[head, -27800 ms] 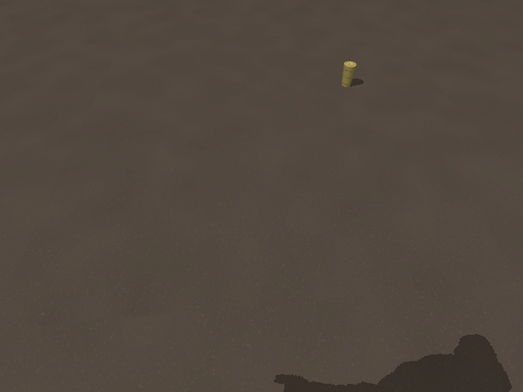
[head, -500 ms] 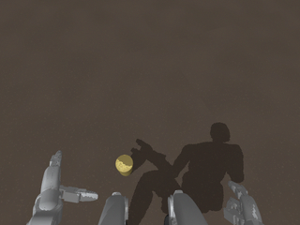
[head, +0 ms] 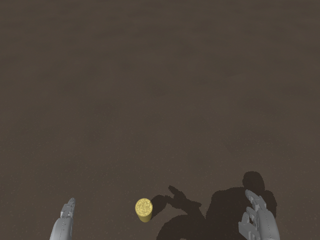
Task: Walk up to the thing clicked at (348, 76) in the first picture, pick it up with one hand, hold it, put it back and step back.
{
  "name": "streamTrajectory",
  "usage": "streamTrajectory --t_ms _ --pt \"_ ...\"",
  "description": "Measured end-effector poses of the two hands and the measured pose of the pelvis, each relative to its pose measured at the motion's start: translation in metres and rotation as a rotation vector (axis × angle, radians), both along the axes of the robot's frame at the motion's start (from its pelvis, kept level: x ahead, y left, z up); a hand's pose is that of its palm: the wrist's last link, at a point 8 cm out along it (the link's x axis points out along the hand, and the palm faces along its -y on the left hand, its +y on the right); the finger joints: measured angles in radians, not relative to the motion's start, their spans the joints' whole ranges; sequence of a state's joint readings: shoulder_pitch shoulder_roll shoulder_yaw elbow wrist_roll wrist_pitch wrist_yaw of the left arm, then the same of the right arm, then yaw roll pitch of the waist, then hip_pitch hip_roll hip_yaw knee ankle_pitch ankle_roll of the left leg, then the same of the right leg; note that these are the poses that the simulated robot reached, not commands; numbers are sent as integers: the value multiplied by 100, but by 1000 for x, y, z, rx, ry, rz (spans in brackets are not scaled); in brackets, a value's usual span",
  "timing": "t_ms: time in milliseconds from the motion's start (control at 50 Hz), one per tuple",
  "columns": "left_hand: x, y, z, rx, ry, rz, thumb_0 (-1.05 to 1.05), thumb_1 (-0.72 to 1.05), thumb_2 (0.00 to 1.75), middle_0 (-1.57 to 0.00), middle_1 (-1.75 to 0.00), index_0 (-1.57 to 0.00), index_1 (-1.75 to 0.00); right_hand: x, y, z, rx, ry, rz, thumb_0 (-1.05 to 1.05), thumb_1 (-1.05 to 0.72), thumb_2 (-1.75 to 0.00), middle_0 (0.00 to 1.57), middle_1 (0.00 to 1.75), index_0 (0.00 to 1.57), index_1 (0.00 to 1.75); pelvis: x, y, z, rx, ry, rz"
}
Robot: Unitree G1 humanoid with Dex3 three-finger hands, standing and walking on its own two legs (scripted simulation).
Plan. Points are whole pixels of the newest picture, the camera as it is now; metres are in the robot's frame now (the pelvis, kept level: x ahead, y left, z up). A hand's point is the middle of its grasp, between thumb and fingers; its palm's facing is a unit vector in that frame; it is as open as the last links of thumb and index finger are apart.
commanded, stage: home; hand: left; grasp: from the side
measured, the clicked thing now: (144, 211) +0.38 +0.09 -0.64
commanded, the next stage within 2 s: stand in 1.50 s
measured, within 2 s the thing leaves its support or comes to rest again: neither
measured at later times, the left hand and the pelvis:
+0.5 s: hand (94, 230) +0.18 +0.17 -0.06, palm faces +0.11 -0.95 -0.28, open 16.9 cm; pelvis +0.01 -0.01 +0.00, yaw +0 degrees
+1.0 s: hand (93, 233) +0.17 +0.17 -0.05, palm faces +0.11 -0.95 -0.27, open 17.0 cm; pelvis +0.00 -0.01 +0.01, yaw +0 degrees
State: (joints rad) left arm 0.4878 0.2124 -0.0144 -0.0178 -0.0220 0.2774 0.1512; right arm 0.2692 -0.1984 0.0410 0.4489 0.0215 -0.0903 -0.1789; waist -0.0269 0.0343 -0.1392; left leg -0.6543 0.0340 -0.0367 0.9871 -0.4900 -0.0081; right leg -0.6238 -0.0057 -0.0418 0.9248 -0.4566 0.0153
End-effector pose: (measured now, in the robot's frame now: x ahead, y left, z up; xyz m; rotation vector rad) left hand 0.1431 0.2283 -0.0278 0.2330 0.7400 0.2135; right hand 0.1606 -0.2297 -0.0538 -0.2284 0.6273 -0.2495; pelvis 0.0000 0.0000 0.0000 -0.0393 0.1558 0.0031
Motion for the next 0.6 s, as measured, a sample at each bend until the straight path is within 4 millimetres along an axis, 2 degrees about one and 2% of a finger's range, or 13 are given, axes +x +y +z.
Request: streamTrajectory --t_ms 120,340,600 --pt "1 -2 -5 -6 22 6 -1 -43 12 -6 -7 -6 -8 2 -3 1 -16 8 15 2 -90 -90 20 30 20 30 1 -3 1 1 -5 5" --pt "13 -8 1 -2 9 -3 -1 -43 12 -6 -7 -6 -8 -4 -9 -5 -5 46 -5 2 -90 -90 20 30 20 30 8 -7 4 3 -9 4" --pt "12 -11 1 -10 13 3 -1 -44 12 -6 -7 -7 -8 -4 -15 -4 -10 43 -7 2 -90 -91 20 30 20 30 8 -10 5 7 -17 4"
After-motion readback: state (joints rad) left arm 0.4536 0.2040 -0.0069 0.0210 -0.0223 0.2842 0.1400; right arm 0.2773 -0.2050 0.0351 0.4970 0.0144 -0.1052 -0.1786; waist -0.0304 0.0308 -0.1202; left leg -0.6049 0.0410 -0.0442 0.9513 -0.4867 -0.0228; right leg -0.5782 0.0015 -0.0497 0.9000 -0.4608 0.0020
